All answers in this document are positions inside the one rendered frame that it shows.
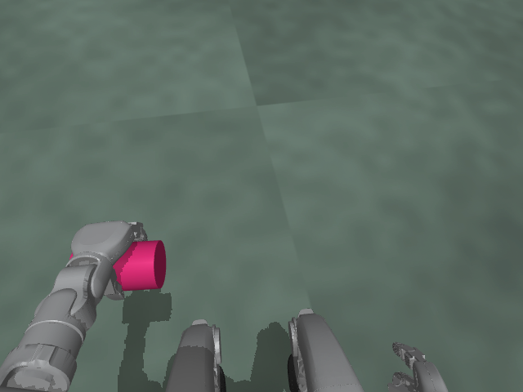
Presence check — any left robot arm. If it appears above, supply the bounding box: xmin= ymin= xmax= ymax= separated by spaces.
xmin=0 ymin=252 xmax=113 ymax=392

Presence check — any can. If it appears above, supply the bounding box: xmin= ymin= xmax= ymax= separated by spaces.
xmin=69 ymin=240 xmax=166 ymax=291

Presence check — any left robot hand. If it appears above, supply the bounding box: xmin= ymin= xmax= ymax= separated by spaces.
xmin=71 ymin=220 xmax=148 ymax=301

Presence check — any right robot hand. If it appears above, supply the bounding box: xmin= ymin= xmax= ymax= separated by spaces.
xmin=387 ymin=342 xmax=449 ymax=392

